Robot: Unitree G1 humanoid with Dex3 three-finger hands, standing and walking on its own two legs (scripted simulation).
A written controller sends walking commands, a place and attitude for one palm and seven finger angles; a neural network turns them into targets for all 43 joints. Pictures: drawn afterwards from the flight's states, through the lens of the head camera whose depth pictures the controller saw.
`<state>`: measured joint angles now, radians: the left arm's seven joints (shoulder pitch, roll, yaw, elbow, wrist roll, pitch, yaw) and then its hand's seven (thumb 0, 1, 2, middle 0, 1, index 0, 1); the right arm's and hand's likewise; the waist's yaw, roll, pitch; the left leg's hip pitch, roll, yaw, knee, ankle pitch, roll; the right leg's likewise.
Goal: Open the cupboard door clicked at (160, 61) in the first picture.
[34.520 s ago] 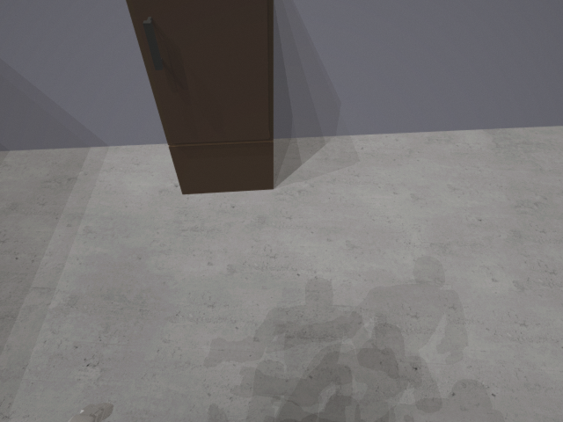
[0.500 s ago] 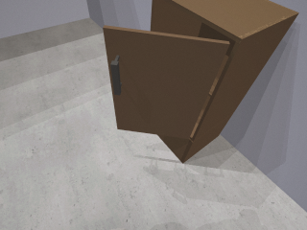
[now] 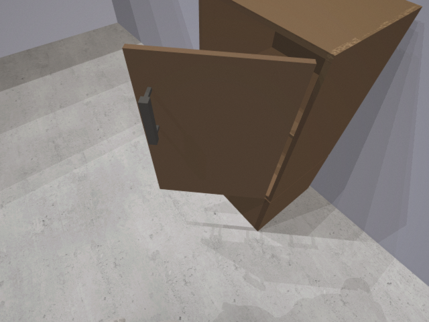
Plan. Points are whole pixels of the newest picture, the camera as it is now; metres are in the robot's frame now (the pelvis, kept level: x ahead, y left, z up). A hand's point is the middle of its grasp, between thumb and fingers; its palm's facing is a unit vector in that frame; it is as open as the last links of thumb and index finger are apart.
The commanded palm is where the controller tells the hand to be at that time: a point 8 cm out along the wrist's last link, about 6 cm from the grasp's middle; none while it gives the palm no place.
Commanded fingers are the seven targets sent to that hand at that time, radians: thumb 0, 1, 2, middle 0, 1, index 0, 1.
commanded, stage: come to a stop and stand still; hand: left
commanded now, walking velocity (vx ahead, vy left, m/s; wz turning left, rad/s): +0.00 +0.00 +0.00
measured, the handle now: (151, 116) +0.58 +0.20 -0.01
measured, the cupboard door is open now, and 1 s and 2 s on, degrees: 46 46 46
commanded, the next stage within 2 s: look again from close up in 0.44 s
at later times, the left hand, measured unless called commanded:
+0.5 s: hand out of the picture +0.00 +0.23 -0.16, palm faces -0.02 -0.96 -0.27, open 7.4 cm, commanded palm none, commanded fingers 0.00 0.90 0.90 -0.20 -0.30 -0.20 -0.30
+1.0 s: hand out of the picture +0.01 +0.17 -0.16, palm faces -0.03 -0.98 -0.22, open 7.3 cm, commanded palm none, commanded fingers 0.00 0.90 0.90 -0.20 -0.30 -0.20 -0.30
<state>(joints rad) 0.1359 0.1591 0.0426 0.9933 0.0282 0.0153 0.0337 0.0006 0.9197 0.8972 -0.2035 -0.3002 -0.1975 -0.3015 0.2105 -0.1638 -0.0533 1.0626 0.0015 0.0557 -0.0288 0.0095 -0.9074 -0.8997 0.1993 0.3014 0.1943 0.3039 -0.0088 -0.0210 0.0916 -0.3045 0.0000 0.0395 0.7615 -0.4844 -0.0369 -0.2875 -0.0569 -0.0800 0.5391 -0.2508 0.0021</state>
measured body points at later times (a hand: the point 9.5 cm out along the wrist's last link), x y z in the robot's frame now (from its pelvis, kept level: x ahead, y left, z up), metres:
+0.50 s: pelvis -0.02 +0.03 +0.00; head -0.01 +0.01 +0.45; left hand +0.00 +0.28 -0.14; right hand +0.03 -0.20 -0.16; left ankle -0.02 +0.11 -0.73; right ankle +0.00 -0.10 -0.73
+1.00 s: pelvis -0.01 +0.00 +0.01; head +0.01 -0.02 +0.46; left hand +0.01 +0.22 -0.14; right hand -0.03 -0.22 -0.16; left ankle -0.02 +0.11 -0.73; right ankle +0.00 -0.10 -0.73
